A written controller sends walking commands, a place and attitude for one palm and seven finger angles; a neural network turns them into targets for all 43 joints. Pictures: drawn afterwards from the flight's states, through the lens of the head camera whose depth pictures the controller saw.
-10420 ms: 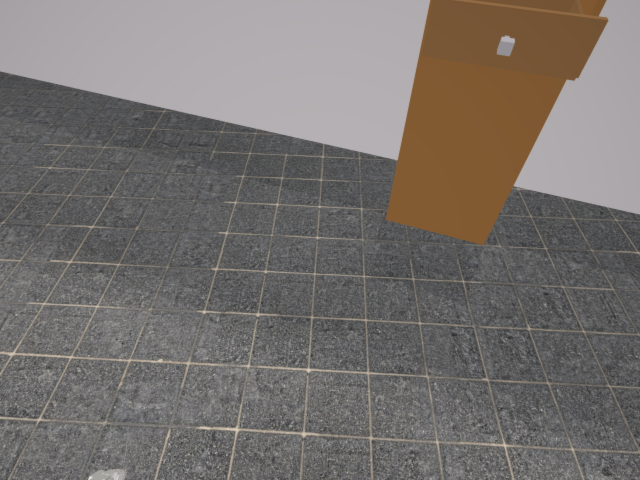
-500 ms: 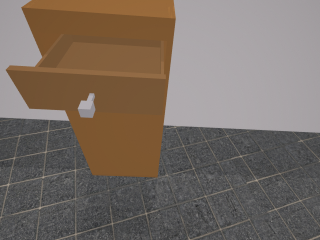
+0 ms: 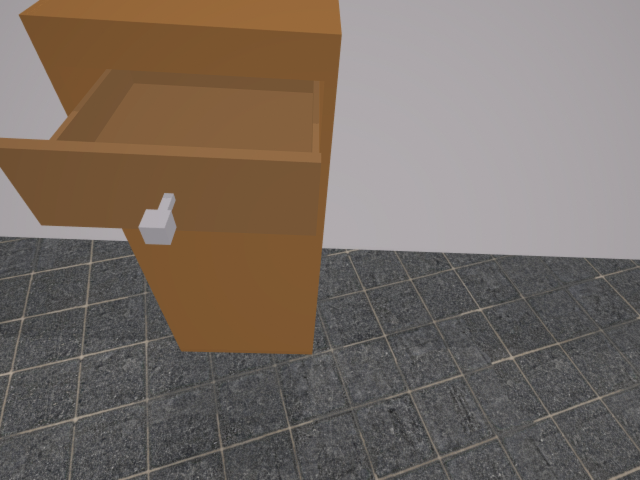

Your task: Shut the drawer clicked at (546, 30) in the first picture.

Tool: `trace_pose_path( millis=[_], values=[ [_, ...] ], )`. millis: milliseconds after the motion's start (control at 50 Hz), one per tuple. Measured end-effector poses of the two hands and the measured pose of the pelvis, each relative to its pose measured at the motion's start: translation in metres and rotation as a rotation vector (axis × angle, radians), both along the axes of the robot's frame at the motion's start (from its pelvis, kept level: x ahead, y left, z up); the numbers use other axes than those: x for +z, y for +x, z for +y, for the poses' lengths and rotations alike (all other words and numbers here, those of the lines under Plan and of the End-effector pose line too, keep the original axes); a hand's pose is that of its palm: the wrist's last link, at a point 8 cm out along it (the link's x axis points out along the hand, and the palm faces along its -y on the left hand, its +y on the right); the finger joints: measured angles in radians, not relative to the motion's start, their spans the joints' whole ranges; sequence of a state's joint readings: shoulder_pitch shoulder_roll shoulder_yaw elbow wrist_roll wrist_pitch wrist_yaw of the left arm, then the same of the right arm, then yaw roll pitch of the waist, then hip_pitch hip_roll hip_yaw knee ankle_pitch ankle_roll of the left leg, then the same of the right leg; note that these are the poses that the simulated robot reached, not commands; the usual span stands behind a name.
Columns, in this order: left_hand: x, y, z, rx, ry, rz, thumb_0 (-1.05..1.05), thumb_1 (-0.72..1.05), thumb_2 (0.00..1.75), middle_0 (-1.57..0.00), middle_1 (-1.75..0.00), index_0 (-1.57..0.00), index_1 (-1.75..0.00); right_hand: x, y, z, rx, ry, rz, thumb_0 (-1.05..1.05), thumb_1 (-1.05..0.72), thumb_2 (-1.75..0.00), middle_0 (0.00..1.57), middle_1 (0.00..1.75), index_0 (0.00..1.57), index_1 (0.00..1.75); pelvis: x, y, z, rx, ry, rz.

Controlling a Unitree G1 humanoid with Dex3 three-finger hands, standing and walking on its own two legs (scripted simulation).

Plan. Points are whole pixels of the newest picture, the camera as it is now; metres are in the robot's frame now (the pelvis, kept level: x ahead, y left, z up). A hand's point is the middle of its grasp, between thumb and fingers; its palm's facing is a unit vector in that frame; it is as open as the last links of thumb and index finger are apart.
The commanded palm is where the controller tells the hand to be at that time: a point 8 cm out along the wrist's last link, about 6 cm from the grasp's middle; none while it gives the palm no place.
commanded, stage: look again from close up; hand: left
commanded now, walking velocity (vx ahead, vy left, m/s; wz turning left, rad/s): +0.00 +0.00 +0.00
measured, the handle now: (162, 216) +0.39 +0.23 +0.12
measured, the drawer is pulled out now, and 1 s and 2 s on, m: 0.20 0.20 0.20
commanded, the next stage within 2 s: raise the hand and make a fist in 0.02 s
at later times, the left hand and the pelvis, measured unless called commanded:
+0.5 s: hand (204, 438) +0.17 +0.14 +0.00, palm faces +0.01 -1.00 +0.03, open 6.1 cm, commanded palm +0.12 +0.22 +0.01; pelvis -0.01 -0.02 -0.05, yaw +1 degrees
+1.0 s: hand (138, 395) +0.18 +0.20 +0.09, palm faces +0.08 -0.99 -0.08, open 3.7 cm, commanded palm +0.13 +0.24 +0.10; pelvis +0.00 -0.03 -0.03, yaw +1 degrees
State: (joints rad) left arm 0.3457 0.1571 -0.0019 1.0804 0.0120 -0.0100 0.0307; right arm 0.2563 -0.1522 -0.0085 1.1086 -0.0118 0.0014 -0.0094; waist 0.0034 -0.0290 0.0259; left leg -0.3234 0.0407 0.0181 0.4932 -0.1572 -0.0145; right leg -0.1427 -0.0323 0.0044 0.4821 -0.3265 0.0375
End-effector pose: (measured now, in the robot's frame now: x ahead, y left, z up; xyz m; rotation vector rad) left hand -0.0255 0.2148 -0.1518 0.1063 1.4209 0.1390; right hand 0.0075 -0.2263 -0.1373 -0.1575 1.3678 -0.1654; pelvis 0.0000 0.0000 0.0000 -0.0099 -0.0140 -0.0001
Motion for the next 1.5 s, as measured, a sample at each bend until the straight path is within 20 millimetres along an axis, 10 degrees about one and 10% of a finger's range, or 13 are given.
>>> trace_pose_path(
  millis=[160, 300, 380, 540, 640, 980, 1140, 1500],
  values=[
    [0.007, 0.020, 0.004, 0.040, 0.012, -0.060, 0.00, 0.91, 0.90, -0.20, -0.30, -0.20, -0.30, 0.001, 0.016, -0.003, 0.008, -0.010, -0.050, 0.01, -0.92, -0.89, 0.20, 0.30, 0.20, 0.30, -0.001, 0.004, 0.002, 0.002, -0.008, 0.000],
    [0.149, 0.169, 0.018, 0.064, 0.138, -1.055, 0.02, 0.95, 0.90, -0.25, -0.35, -0.24, -0.35, 0.023, 0.097, -0.011, 0.055, -0.049, -0.572, 0.01, -0.92, -0.89, 0.20, 0.30, 0.20, 0.30, -0.015, -0.001, 0.001, 0.042, 0.008, 0.041],
    [0.185, 0.203, -0.008, -0.084, -0.016, -1.449, 0.01, 0.94, 0.90, -0.30, -0.41, -0.29, -0.42, 0.036, 0.148, -0.017, 0.107, -0.039, -0.769, 0.01, -0.91, -0.89, 0.20, 0.30, 0.20, 0.30, -0.033, -0.007, -0.006, 0.019, 0.009, 0.110],
    [0.141, 0.153, -0.007, -0.042, -0.068, -1.279, 0.00, 0.91, 0.90, -0.46, -0.57, -0.45, -0.57, 0.063, 0.212, -0.026, 0.168, -0.067, -0.942, 0.01, -0.91, -0.89, 0.20, 0.30, 0.20, 0.30, -0.056, -0.007, -0.023, 0.022, 0.004, 0.124],
    [0.165, 0.129, 0.012, -0.017, 0.078, -1.368, 0.01, 0.91, 0.90, -0.55, -0.68, -0.55, -0.68, 0.054, 0.217, -0.021, 0.238, -0.062, -0.922, 0.01, -0.91, -0.89, 0.20, 0.30, 0.20, 0.30, -0.060, -0.005, -0.032, 0.052, -0.025, 0.124],
    [0.239, 0.183, 0.032, -0.133, 0.015, -1.427, 0.01, 0.90, 0.90, -0.89, -1.05, -0.89, -1.05, 0.035, 0.145, -0.026, 0.097, -0.021, -0.775, 0.01, -0.90, -0.89, 0.21, 0.30, 0.21, 0.30, -0.031, 0.001, -0.029, 0.026, -0.009, 0.071],
    [0.258, 0.175, 0.032, -0.150, -0.017, -1.467, 0.01, 0.90, 0.90, -1.05, -1.22, -1.05, -1.22, 0.061, 0.165, -0.024, 0.155, -0.063, -0.876, 0.02, -0.91, -0.89, 0.20, 0.30, 0.20, 0.30, -0.023, 0.002, -0.014, 0.033, -0.014, 0.041],
    [0.335, 0.182, 0.036, -0.186, 0.047, -1.569, 0.01, 0.90, 0.90, -1.37, -1.56, -1.36, -1.56, 0.100, 0.210, 0.054, 0.327, 0.103, -1.032, 0.01, -0.90, -0.89, 0.21, 0.30, 0.21, 0.30, -0.012, -0.008, -0.007, 0.058, -0.014, -0.043]
  ],
)
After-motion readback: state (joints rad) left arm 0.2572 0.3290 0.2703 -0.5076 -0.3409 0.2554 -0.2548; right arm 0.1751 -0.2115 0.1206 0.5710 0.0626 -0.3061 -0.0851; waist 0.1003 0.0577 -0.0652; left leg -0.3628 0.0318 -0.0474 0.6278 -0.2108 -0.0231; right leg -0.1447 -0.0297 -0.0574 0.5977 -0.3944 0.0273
